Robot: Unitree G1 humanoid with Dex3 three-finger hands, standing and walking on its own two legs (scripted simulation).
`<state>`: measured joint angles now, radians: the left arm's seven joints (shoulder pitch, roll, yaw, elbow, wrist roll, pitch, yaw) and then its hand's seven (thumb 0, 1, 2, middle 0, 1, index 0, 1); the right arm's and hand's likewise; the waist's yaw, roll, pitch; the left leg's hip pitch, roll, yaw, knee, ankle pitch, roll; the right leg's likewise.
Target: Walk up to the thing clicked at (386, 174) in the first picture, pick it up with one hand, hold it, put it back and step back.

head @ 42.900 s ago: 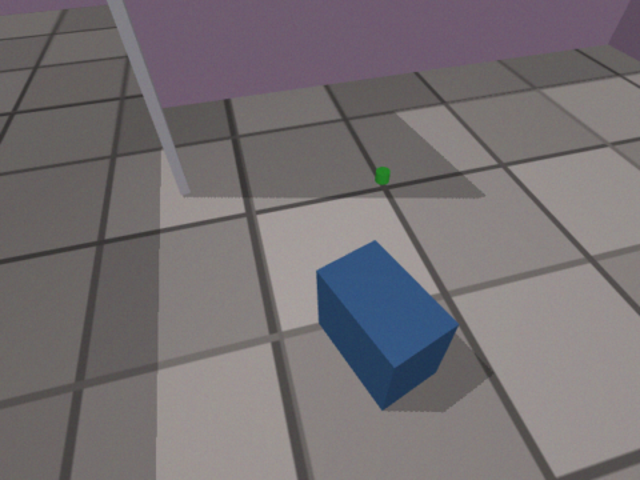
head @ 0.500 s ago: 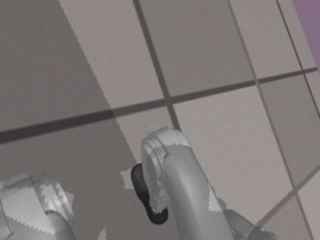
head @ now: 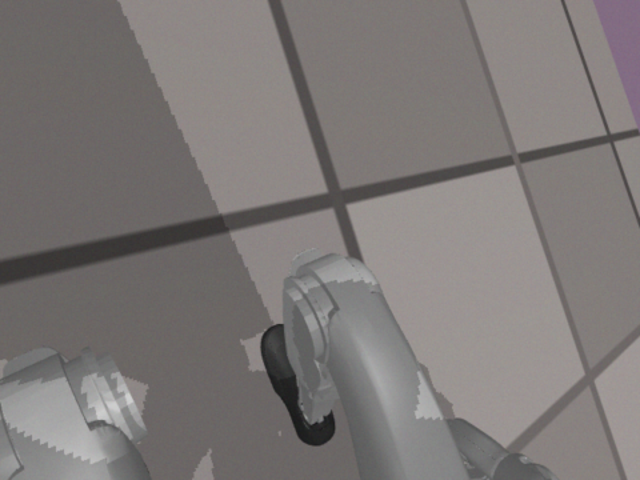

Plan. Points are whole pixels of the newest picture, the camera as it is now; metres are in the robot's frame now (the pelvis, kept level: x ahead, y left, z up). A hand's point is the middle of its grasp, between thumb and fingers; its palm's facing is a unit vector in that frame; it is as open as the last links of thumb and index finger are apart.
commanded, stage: open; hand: left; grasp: from above
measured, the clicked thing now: out of the picture +0.44 +0.35 -0.27
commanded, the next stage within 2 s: withdraw in 0.12 s
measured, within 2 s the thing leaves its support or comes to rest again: neither
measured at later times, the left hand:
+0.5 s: hand out of the picture +0.45 +0.35 -0.20, palm faces -0.31 -0.14 -0.94, open 14.0 cm
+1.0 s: hand out of the picture +0.41 +0.35 -0.07, palm faces -0.48 -0.13 -0.87, open 13.9 cm
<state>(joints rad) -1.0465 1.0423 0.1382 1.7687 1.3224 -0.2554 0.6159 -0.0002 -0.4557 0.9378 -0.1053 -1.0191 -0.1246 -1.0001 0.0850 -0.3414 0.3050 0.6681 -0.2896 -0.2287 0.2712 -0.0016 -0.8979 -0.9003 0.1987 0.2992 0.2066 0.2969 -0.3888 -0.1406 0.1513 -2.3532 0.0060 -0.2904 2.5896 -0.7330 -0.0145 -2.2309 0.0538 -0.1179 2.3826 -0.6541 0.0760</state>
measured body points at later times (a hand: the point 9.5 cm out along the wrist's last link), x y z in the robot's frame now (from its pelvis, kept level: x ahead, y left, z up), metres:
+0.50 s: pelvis +0.00 +0.00 +0.01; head +0.25 +0.14 +0.36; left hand +0.47 +0.36 -0.15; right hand +0.07 -0.25 -0.05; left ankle +0.06 +0.13 -0.26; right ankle +0.12 -0.14 -0.26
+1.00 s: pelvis -0.01 -0.01 +0.06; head +0.19 +0.09 +0.44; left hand +0.44 +0.36 -0.02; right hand +0.11 -0.28 -0.03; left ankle +0.06 +0.13 -0.26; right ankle +0.12 -0.14 -0.26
